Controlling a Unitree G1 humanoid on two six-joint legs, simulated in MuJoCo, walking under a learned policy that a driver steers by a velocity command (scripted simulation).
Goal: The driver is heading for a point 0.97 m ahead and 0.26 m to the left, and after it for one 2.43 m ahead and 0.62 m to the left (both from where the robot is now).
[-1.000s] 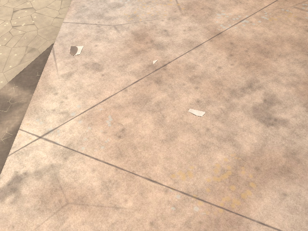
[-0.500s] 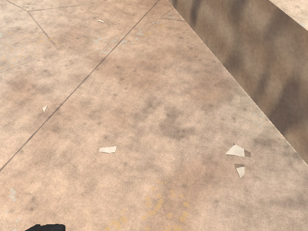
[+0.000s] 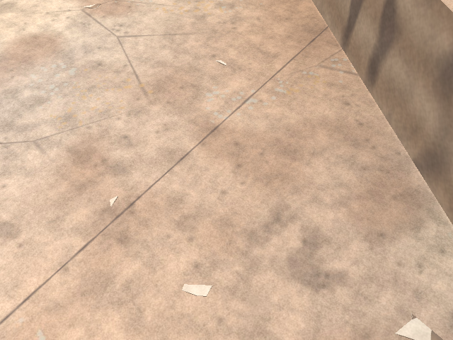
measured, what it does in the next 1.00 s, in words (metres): walks ahead, turning left: left foot, then right foot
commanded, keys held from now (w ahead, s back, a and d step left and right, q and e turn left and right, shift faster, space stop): w+q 0.80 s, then w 0.20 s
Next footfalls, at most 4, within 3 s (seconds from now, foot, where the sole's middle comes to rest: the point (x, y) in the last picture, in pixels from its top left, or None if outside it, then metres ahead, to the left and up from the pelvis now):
0.14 left None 0.26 0.12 -0.77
0.60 right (258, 314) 0.56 -0.03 -0.77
1.10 left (139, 274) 0.68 0.35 -0.77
1.64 right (177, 182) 1.05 0.28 -0.77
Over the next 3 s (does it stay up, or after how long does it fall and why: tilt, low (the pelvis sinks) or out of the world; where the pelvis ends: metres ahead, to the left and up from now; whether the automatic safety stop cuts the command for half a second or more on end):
stays up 1.58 0.35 0.00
